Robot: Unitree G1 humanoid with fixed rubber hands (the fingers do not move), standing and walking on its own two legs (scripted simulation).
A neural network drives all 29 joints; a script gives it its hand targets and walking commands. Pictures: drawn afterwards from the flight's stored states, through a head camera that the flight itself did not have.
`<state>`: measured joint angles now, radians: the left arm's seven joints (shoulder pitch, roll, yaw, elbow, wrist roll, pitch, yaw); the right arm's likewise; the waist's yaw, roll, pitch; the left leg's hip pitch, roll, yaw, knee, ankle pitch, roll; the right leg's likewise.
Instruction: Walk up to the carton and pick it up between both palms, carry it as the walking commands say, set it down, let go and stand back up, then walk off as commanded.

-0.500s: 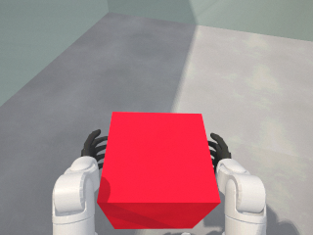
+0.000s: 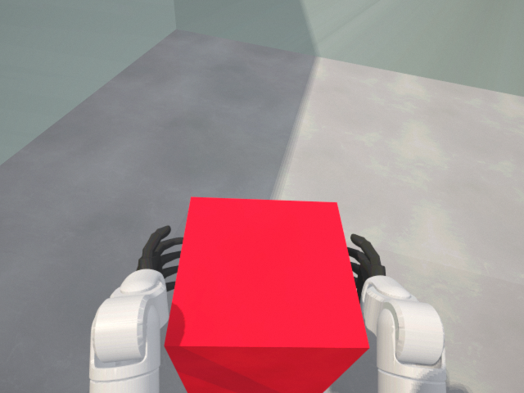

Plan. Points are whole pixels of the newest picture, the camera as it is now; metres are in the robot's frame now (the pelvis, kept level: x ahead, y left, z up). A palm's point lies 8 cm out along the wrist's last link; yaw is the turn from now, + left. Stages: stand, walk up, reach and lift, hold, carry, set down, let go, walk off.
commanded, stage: carry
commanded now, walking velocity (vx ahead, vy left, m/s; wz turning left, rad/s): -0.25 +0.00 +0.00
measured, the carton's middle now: (259, 303) +0.27 +0.00 +0.02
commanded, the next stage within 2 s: none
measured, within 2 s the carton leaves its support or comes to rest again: neither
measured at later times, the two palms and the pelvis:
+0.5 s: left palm (164, 379) +0.15 +0.12 +0.08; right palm out of the picture +0.12 -0.18 +0.08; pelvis -0.14 -0.01 -0.01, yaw -2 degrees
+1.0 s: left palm out of the picture -0.05 +0.14 +0.08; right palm out of the picture -0.08 -0.16 +0.06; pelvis -0.32 +0.01 -0.01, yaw -4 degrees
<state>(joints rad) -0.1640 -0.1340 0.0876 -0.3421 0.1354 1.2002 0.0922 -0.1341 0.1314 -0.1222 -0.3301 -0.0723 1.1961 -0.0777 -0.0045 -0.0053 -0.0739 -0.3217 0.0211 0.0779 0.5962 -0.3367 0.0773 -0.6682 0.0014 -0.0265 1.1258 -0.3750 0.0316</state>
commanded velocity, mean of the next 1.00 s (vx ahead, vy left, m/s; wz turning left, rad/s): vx -0.22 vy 0.00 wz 0.00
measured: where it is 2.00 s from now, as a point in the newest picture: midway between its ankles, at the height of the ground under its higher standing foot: outside the picture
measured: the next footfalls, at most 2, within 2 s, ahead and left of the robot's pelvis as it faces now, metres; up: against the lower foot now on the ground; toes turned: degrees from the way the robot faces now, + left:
right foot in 0.24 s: -0.07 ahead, -0.14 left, +0.00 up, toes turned -8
left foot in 0.56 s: -0.14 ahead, +0.11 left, +0.00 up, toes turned +2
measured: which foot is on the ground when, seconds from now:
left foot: down 0.00-0.28, up 0.30-0.54, down 0.56-0.92, up 0.94-1.00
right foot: up 0.00-0.22, down 0.24-0.58, up 0.60-0.90, down 0.92-1.00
